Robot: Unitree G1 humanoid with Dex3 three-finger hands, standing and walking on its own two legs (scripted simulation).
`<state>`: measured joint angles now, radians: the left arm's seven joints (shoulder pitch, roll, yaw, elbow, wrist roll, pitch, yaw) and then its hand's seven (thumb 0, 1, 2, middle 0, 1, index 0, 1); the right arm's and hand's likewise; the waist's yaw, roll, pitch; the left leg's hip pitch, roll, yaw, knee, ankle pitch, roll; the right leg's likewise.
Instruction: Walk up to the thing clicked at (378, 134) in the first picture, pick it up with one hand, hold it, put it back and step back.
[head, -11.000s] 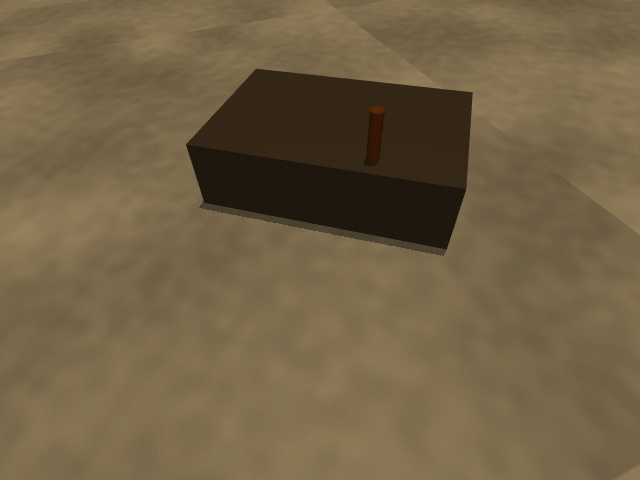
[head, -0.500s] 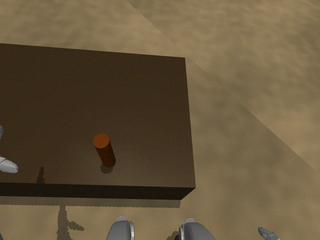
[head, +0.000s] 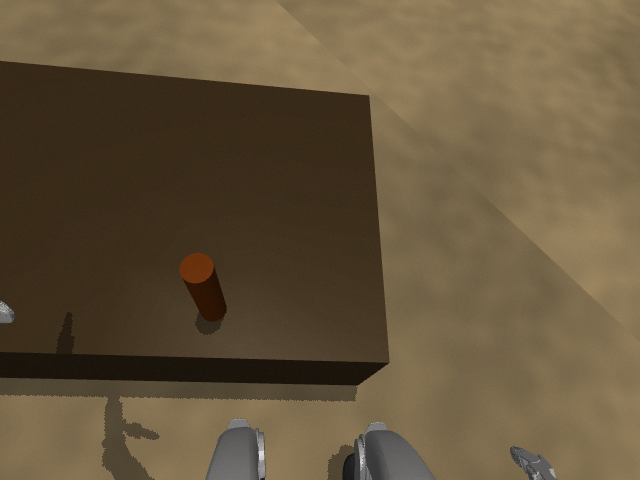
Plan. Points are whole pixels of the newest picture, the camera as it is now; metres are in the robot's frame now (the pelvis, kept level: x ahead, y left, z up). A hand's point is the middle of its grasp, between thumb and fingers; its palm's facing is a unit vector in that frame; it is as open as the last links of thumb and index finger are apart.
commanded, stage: go down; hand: left
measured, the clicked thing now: (206, 291) +0.44 +0.18 -0.26
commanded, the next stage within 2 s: none
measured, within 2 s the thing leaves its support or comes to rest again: neither
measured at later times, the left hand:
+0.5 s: hand out of the picture +0.38 +0.38 +0.02, palm faces +0.16 -0.98 -0.09, open 17.5 cm
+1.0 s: hand out of the picture +0.38 +0.38 +0.01, palm faces +0.14 -0.99 -0.06, open 17.5 cm
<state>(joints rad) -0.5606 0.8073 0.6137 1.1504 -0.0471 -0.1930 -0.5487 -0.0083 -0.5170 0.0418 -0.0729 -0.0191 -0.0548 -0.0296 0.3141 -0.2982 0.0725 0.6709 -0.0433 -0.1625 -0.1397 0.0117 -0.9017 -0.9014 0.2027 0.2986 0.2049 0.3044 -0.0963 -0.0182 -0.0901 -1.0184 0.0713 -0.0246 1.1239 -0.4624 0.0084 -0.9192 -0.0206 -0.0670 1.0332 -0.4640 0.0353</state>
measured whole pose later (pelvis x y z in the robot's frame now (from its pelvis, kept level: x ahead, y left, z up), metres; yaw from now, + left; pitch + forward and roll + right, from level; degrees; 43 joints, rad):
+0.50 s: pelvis +0.00 +0.00 -0.01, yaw +0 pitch +21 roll -5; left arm -0.57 0.83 0.64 1.14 -0.07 -0.20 -0.59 -0.01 -0.55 0.05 -0.07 -0.03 -0.05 -0.05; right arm 0.31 -0.30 0.08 0.66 -0.04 -0.16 -0.14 0.01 -0.91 -0.90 0.20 0.30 0.20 0.30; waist -0.10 -0.02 -0.09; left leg -1.06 0.07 -0.03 1.16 -0.47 0.01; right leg -0.96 -0.02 -0.07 1.07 -0.48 0.03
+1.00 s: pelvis +0.00 +0.00 -0.02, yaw +0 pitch +22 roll -5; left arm -0.56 0.81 0.66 1.10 -0.10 -0.24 -0.63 -0.01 -0.55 0.04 -0.07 -0.03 -0.05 -0.04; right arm 0.28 -0.30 0.08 0.68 -0.04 -0.16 -0.14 0.01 -0.91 -0.90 0.20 0.30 0.21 0.30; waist -0.09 -0.02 -0.10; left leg -1.11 0.07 -0.04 1.21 -0.49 0.01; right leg -1.01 -0.02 -0.08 1.12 -0.50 0.04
